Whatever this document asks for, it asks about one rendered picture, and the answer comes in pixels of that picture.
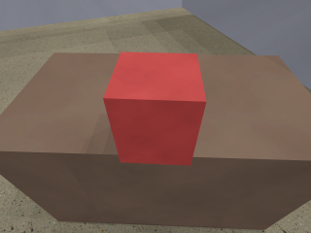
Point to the pedestal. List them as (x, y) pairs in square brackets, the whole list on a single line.
[(251, 164)]

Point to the carton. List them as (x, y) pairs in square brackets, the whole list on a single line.
[(155, 103)]

